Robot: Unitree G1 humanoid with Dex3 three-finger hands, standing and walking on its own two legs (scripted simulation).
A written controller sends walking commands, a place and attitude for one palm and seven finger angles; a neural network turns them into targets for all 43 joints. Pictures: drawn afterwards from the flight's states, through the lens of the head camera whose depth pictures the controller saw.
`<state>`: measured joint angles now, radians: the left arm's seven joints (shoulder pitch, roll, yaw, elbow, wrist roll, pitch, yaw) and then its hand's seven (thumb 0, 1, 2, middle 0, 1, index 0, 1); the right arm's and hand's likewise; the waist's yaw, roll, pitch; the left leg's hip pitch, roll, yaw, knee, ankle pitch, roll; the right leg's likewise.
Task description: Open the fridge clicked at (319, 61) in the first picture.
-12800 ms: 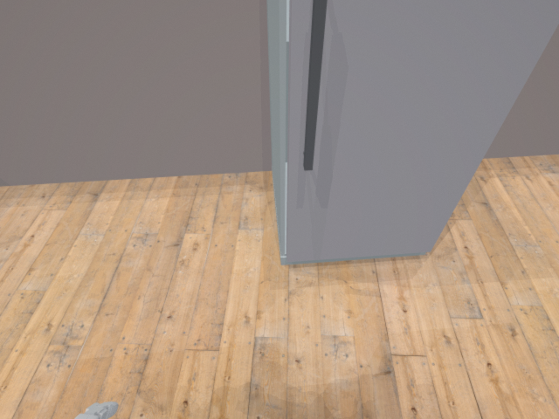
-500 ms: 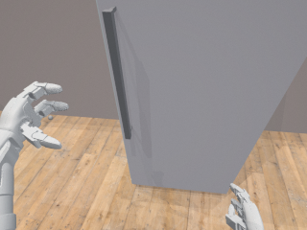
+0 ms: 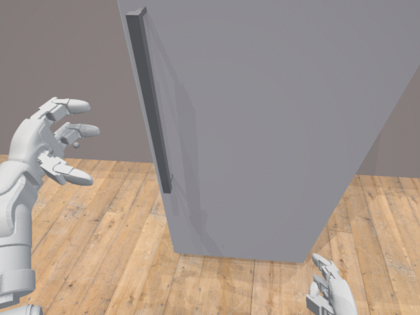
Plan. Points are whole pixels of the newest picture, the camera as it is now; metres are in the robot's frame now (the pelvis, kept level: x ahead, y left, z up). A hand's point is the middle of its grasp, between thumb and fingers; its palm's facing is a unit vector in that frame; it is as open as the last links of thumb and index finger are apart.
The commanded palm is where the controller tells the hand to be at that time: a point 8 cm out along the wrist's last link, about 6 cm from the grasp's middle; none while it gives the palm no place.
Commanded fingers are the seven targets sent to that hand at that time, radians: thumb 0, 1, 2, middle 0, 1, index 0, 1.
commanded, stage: move the hooked fingers beside the handle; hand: left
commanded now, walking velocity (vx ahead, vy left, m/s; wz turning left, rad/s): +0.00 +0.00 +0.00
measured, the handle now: (157, 120) +0.51 +0.19 +0.11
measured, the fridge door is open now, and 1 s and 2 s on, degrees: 0 0 0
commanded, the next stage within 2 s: feel for the door with the fingertips in 1.98 s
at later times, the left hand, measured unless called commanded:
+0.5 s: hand (97, 123) +0.38 +0.25 +0.20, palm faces +0.06 -1.00 -0.02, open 14.0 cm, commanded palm +0.35 +0.31 +0.20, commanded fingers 0.00 -0.50 0.30 -0.30 -1.20 -0.30 -1.20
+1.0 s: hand (109, 111) +0.42 +0.25 +0.20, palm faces +0.06 -1.00 +0.01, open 14.0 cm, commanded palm +0.40 +0.31 +0.19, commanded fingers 0.00 -0.50 0.30 -0.30 -1.20 -0.30 -1.20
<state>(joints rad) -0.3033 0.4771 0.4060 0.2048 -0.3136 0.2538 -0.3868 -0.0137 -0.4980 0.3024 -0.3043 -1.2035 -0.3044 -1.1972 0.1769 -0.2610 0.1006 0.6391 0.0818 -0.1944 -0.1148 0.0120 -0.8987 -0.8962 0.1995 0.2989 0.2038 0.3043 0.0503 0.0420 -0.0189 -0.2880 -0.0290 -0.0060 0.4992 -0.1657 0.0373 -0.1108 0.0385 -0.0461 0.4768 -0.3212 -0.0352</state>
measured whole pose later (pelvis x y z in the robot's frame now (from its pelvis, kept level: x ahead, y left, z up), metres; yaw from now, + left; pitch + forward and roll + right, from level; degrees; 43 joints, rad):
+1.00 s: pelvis +0.01 -0.01 +0.00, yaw -2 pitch +3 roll -1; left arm -0.66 0.57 0.41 0.77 -0.22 0.12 -0.37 -0.01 -0.50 0.30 -0.30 -1.20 -0.30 -1.20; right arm 0.31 -0.30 0.05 0.65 0.08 -0.11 -0.09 0.01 -0.90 -0.90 0.20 0.30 0.20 0.30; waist -0.03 0.03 -0.07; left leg -0.39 -0.01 0.01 0.54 -0.20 0.03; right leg -0.21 0.06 -0.02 0.51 -0.35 -0.05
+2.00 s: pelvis +0.01 +0.01 -0.01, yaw -2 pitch +5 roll -2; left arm -0.80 0.59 0.40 0.96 -0.18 0.00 -0.34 -0.01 -0.50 0.30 -0.30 -1.20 -0.30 -1.20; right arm 0.33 -0.30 0.05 0.63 0.07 -0.08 -0.08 0.01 -0.90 -0.90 0.20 0.30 0.20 0.30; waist -0.06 0.03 -0.06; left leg -0.47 -0.01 0.01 0.60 -0.21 0.04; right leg -0.29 0.05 -0.03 0.55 -0.35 -0.03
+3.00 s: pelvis +0.02 -0.01 -0.01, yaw -2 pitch +5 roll -1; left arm -0.85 0.56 0.39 1.00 -0.18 0.00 -0.31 -0.01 -0.50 0.30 -0.33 -1.23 -0.34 -1.22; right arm 0.37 -0.31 0.04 0.68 0.07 -0.05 -0.08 0.01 -0.90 -0.90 0.20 0.30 0.20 0.30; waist -0.07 0.02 -0.07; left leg -0.46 0.01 0.01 0.59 -0.22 0.02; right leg -0.28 0.07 -0.02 0.55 -0.36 -0.05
